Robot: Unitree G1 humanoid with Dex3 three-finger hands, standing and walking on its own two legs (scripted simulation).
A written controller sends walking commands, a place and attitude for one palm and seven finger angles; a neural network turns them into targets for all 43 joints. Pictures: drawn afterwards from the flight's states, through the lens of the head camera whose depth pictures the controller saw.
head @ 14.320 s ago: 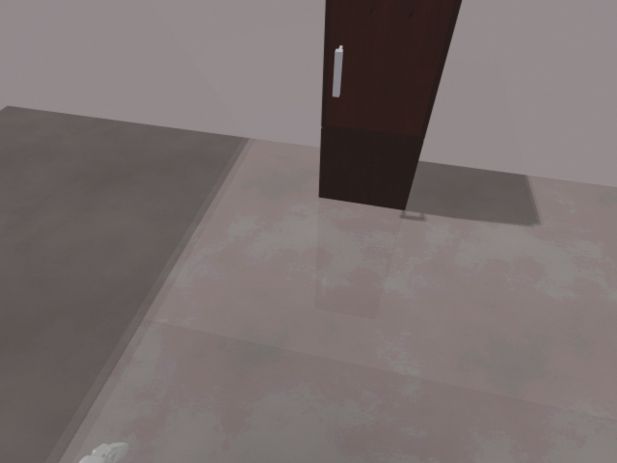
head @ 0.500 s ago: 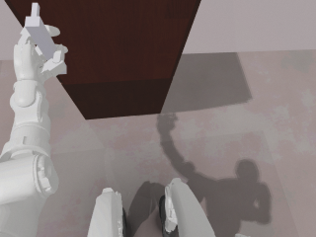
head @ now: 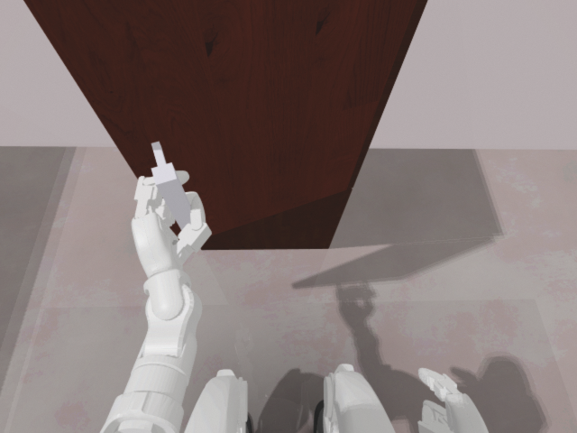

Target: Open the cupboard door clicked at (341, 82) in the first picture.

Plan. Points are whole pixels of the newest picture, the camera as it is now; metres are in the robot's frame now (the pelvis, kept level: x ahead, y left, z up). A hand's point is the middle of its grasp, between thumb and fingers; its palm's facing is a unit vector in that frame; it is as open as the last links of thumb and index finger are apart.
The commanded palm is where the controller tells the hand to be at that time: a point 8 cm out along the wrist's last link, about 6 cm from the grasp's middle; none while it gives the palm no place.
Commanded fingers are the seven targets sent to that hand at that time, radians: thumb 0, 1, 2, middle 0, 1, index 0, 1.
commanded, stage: pull the door open along its arc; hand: left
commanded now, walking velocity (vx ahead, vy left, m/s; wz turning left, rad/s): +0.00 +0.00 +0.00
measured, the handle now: (176, 192) +0.44 +0.17 +0.01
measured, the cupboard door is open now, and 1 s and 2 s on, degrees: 21 43 45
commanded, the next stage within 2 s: open thumb and fingers to let go in 0.42 s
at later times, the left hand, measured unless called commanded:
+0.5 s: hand (265, 298) +0.29 +0.04 +0.01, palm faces +0.33 -0.94 -0.05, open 6.5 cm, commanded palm +0.25 +0.08 +0.01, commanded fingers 0.00 0.90 0.90 -0.40 -1.35 -0.40 -1.35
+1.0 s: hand (259, 292) +0.30 +0.04 +0.01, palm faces +0.41 -0.91 -0.02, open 11.8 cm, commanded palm +0.25 +0.09 +0.01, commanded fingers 0.00 -0.50 0.30 -0.28 -1.05 -0.28 -1.05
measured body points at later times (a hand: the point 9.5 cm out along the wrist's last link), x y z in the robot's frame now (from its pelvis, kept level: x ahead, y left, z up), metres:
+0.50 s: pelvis +0.00 -0.03 +0.00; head +0.09 -0.03 +0.44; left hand +0.26 +0.08 +0.02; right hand +0.20 -0.23 -0.10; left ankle +0.00 +0.11 -0.62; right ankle +0.02 -0.12 -0.62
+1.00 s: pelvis -0.02 -0.04 -0.01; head +0.08 -0.05 +0.43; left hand +0.27 +0.09 +0.01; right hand +0.16 -0.26 -0.13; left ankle +0.00 +0.11 -0.62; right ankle +0.02 -0.12 -0.62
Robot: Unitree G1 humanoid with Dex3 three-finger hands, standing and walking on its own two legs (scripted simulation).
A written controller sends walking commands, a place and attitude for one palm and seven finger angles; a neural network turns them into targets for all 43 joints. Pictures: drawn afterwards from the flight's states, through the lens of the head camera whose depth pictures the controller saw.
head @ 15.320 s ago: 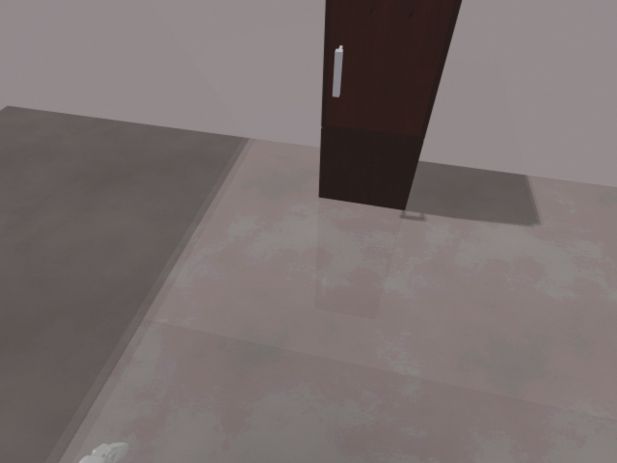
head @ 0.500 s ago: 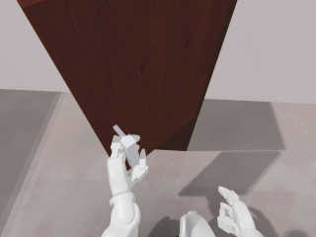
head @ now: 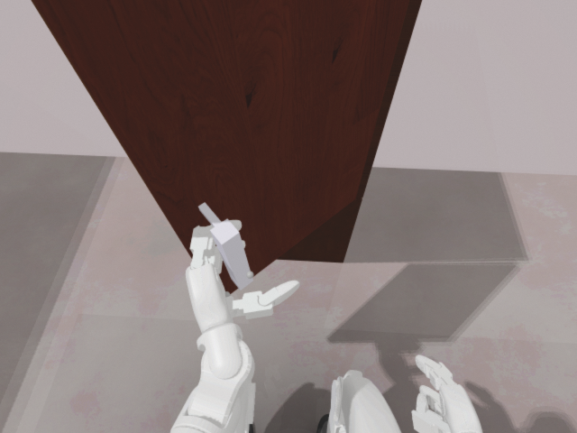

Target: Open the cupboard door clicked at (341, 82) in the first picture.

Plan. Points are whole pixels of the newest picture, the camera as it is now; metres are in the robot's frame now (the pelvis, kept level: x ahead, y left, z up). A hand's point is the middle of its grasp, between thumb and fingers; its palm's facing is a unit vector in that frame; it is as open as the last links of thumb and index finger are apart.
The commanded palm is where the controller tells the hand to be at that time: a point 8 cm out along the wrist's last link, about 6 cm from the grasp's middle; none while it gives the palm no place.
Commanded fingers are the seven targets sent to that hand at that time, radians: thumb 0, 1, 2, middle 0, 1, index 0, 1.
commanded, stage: open thumb and fingers to let go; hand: left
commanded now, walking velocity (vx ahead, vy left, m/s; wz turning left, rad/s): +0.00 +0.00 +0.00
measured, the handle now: (225, 248) +0.36 +0.10 +0.01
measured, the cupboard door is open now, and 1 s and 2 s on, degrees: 43 45 45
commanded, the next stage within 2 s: slide the hand sideways off the handle in 0.34 s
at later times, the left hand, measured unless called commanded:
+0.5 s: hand (248, 280) +0.32 +0.07 +0.01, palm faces +0.23 -0.97 -0.03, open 15.0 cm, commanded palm +0.28 +0.11 +0.01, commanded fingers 0.00 -0.50 0.30 -0.15 -0.30 -0.15 -0.30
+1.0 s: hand (233, 313) +0.27 +0.08 +0.01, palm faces -0.09 -1.00 +0.00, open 16.2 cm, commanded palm +0.24 +0.14 +0.01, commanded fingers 0.00 -0.50 0.30 -0.15 -0.30 -0.15 -0.30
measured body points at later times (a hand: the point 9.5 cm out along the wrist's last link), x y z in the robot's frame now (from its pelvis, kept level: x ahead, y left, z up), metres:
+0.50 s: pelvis -0.01 +0.02 +0.00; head +0.09 +0.02 +0.44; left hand +0.30 +0.12 +0.02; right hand +0.17 -0.19 -0.11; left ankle +0.03 +0.15 -0.61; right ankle +0.04 -0.08 -0.61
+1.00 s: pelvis +0.00 +0.04 -0.01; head +0.11 +0.04 +0.43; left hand +0.27 +0.14 +0.02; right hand +0.19 -0.18 -0.11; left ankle +0.03 +0.15 -0.61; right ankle +0.04 -0.08 -0.61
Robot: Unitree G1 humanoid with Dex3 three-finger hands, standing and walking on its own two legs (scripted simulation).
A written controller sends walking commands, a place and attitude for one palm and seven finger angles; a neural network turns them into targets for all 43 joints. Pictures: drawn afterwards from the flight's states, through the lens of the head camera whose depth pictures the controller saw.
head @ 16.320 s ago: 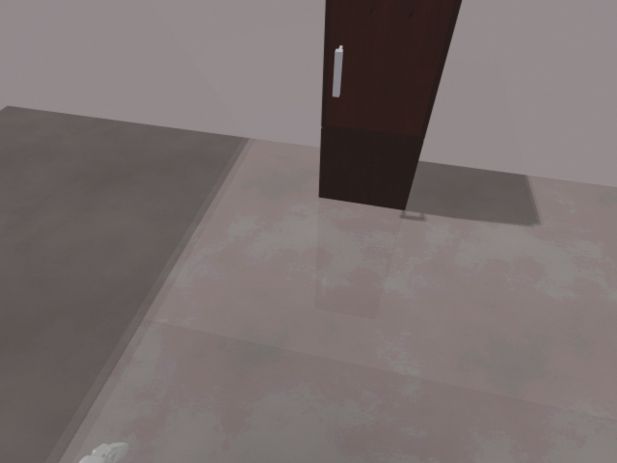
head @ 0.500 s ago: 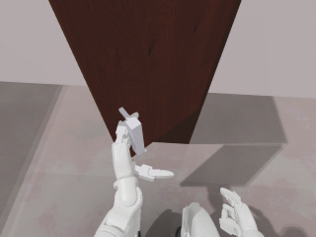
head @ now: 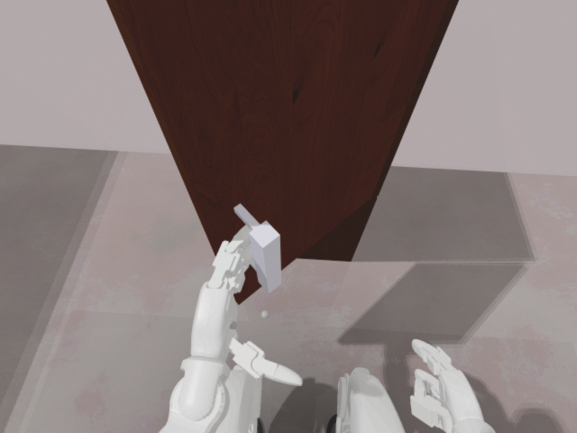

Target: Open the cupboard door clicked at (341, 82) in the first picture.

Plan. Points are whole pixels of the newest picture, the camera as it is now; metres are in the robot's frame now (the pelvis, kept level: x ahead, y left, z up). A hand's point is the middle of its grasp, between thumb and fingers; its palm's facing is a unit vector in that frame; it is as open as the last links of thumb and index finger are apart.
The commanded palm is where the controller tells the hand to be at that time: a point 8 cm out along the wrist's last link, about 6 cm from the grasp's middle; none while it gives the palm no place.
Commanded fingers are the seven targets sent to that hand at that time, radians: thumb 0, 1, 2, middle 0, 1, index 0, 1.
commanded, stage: slide the hand sideways off the handle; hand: left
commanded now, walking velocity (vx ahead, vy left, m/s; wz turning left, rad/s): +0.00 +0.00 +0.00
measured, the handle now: (257, 250) +0.35 +0.07 +0.02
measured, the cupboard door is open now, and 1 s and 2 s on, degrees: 45 45 45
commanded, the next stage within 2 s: draw the hand back to the body in 0.64 s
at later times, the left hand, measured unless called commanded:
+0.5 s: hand (221, 354) +0.22 +0.09 +0.03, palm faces -0.01 -1.00 -0.03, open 16.3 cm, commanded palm +0.18 +0.15 +0.02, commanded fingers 0.00 -0.50 0.30 -0.15 -0.30 -0.15 -0.30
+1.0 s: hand (168, 363) +0.20 +0.13 +0.09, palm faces -0.02 -1.00 -0.07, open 16.3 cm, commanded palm +0.17 +0.19 +0.09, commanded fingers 0.00 -0.50 0.30 -0.15 -0.30 -0.15 -0.30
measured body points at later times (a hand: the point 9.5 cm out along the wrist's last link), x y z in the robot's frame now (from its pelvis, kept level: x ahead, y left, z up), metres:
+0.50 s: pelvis +0.00 -0.02 -0.01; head +0.11 -0.02 +0.43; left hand +0.21 +0.15 +0.03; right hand +0.22 -0.24 -0.10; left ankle +0.02 +0.11 -0.60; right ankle +0.04 -0.12 -0.60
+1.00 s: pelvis +0.00 -0.01 +0.01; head +0.06 -0.02 +0.46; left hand +0.19 +0.19 +0.10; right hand +0.19 -0.23 -0.07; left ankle +0.02 +0.11 -0.60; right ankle +0.04 -0.12 -0.60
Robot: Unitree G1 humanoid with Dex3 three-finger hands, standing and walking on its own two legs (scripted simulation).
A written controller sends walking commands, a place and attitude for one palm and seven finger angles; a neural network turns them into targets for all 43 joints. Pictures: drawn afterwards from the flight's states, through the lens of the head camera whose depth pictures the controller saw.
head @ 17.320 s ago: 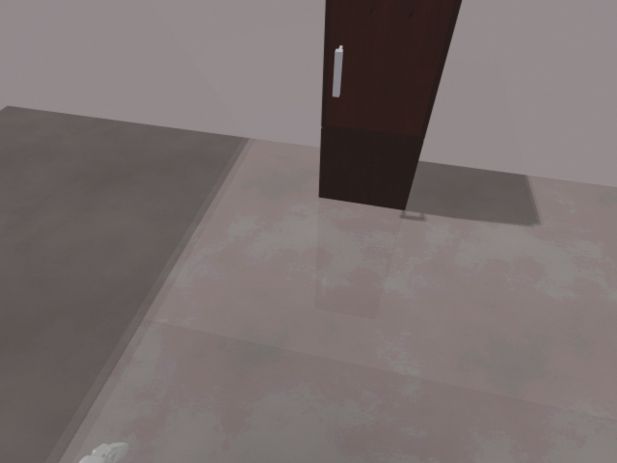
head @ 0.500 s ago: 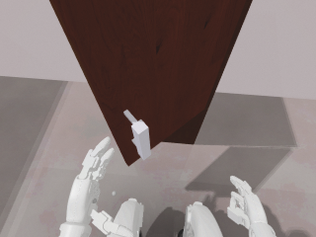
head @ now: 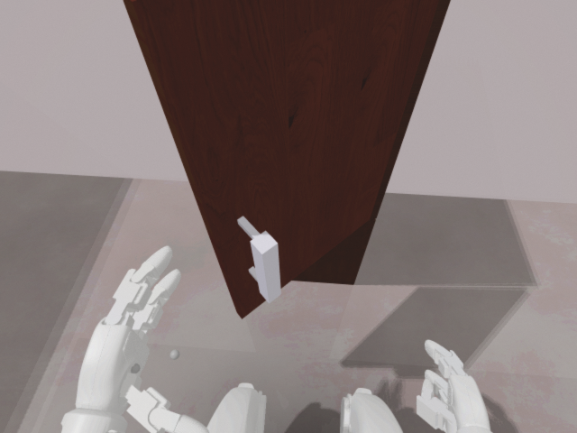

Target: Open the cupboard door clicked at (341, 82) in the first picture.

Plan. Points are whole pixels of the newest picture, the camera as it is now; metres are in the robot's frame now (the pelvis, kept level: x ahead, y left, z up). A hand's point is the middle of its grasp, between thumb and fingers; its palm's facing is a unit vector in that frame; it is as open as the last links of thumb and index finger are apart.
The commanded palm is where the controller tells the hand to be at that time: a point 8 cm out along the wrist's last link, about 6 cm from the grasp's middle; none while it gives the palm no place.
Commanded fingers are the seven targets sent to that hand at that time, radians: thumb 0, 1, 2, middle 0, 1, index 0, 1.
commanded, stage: draw the hand back to the body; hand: left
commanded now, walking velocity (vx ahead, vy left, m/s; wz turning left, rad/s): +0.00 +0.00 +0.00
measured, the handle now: (258, 260) +0.36 +0.07 +0.01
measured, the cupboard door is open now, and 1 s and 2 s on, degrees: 45 45 45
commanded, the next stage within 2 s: step back with the hand held close in 1.32 s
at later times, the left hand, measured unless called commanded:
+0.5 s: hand (67, 317) +0.21 +0.22 +0.16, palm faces +0.20 -0.91 -0.37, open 14.3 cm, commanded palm +0.18 +0.27 +0.20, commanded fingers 0.00 0.17 0.58 -0.17 -0.30 -0.17 -0.30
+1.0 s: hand out of the picture +0.24 +0.28 +0.30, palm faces +0.48 -0.78 -0.41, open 8.5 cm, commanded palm +0.19 +0.31 +0.29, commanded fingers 0.00 0.90 0.90 -0.20 -0.30 -0.20 -0.30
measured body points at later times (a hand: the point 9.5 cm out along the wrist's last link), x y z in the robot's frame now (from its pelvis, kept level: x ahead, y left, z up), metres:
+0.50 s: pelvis +0.04 +0.02 +0.08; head +0.04 +0.00 +0.53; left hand +0.20 +0.27 +0.18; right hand +0.22 -0.20 +0.01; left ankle +0.03 +0.12 -0.62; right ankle +0.04 -0.11 -0.62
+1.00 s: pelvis +0.05 +0.01 +0.12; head +0.02 -0.01 +0.57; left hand +0.21 +0.31 +0.32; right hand +0.24 -0.21 +0.04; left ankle +0.03 +0.12 -0.62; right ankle +0.04 -0.11 -0.62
